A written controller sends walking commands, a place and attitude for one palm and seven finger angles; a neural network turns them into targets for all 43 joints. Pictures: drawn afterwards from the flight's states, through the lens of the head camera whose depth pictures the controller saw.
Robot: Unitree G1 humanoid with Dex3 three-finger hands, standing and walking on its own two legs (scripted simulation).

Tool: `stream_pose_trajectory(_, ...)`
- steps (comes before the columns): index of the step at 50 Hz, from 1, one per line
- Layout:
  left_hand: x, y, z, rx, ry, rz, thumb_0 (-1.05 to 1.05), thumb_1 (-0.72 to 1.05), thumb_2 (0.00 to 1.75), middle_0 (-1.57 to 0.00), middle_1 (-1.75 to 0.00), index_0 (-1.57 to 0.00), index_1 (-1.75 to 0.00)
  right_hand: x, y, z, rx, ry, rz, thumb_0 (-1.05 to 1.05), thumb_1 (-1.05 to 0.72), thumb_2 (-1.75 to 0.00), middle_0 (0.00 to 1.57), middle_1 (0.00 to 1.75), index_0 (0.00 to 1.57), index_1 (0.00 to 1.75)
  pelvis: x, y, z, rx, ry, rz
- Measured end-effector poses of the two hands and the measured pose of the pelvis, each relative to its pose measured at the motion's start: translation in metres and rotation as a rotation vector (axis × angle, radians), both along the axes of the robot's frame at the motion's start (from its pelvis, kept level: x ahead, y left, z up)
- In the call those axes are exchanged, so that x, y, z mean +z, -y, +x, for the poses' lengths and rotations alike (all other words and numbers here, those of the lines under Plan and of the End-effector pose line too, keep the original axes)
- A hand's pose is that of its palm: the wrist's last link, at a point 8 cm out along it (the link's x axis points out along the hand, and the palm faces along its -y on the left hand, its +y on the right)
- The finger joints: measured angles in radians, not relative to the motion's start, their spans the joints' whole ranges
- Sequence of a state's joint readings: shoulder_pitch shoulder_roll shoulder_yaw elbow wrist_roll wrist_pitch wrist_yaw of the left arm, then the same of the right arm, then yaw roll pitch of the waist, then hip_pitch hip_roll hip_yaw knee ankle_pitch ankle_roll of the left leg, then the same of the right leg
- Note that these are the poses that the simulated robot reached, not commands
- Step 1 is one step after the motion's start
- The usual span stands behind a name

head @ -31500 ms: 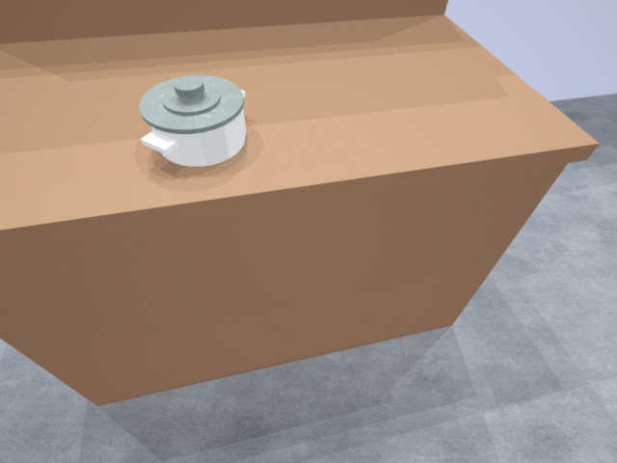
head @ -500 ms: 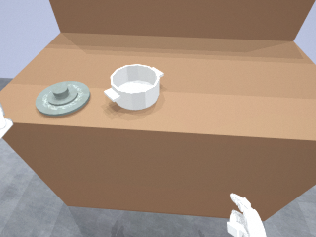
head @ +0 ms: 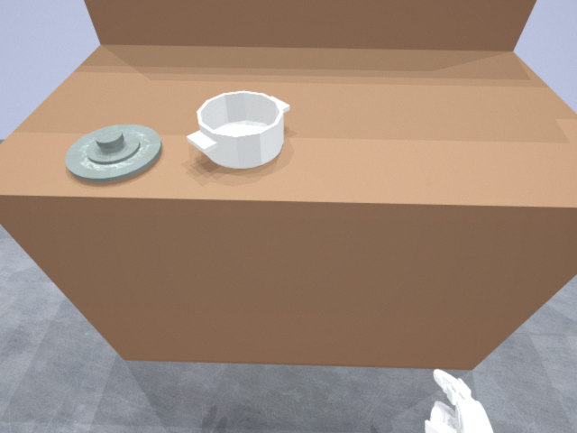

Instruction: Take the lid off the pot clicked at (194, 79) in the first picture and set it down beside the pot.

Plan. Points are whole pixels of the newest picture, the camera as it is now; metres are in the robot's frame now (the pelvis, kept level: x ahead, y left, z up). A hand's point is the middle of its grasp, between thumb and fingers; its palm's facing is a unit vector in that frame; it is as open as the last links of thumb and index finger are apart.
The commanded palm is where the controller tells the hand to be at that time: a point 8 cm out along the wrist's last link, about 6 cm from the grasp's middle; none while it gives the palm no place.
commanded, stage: step back with the hand held close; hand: left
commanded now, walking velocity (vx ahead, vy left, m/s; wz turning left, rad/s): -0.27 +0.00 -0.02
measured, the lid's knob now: (109, 138) +0.57 +0.36 +0.11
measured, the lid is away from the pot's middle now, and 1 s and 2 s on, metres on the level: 0.24 0.24 0.24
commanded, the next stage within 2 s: stop stepping back and stand still in 0.48 s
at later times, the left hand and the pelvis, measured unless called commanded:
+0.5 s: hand out of the picture +0.08 +0.21 +0.30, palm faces +0.45 -0.77 -0.46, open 7.4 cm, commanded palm +0.01 +0.28 +0.29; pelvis -0.13 +0.01 +0.01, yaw -2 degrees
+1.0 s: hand out of the picture -0.11 +0.29 +0.35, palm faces +0.60 -0.79 -0.10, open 7.4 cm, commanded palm -0.15 +0.31 +0.29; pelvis -0.29 +0.03 +0.00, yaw -2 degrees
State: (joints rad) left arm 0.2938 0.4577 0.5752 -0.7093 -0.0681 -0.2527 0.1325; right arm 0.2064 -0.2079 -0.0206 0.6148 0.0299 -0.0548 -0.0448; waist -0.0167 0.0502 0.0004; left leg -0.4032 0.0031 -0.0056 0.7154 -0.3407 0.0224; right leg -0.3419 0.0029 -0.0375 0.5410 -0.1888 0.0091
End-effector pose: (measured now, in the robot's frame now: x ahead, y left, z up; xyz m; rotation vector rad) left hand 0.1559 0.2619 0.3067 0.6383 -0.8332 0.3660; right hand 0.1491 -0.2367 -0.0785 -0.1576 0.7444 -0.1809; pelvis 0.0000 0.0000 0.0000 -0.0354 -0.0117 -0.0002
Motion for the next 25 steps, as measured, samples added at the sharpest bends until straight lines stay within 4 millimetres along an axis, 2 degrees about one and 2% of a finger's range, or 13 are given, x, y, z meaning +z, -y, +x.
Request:
stream_pose_trajectory(6,-0.024,-0.012,-0.019,-0.030,-0.087,-0.024,0.01,0.89,0.89,-0.21,-0.31,-0.21,-0.30,0.007,0.000,-0.033,-0.024,-0.013,-0.057,0.02,-0.90,-0.90,0.21,0.30,0.20,0.30,-0.002,-0.011,-0.025,0.006,-0.018,0.006)
stream_pose_trajectory(9,-0.029,-0.017,-0.033,-0.023,-0.119,-0.026,0.01,0.89,0.89,-0.21,-0.31,-0.21,-0.30,0.012,-0.003,-0.049,-0.021,-0.003,-0.074,0.02,-0.90,-0.90,0.20,0.30,0.20,0.30,0.000,-0.012,-0.039,-0.008,-0.024,0.014)
stream_pose_trajectory(15,-0.008,-0.005,-0.069,-0.024,-0.054,0.036,0.02,0.89,0.89,-0.21,-0.31,-0.21,-0.30,0.013,-0.012,-0.072,0.024,0.008,-0.043,0.02,-0.90,-0.90,0.20,0.30,0.20,0.30,0.006,-0.006,-0.065,-0.018,-0.058,0.000)
stream_pose_trajectory(20,0.000,0.014,-0.092,-0.082,-0.010,0.083,0.01,0.89,0.89,-0.21,-0.31,-0.21,-0.30,0.008,-0.009,-0.089,0.031,0.027,-0.017,0.02,-0.90,-0.90,0.21,0.30,0.21,0.30,0.003,0.000,-0.100,-0.035,-0.043,-0.023)
stream_pose_trajectory(25,0.004,0.006,-0.118,-0.095,-0.033,0.082,0.01,0.88,0.89,-0.21,-0.31,-0.22,-0.30,0.018,-0.001,-0.123,-0.046,0.029,-0.023,0.02,-0.90,-0.90,0.21,0.30,0.21,0.30,0.008,-0.007,-0.127,-0.031,-0.041,0.003)
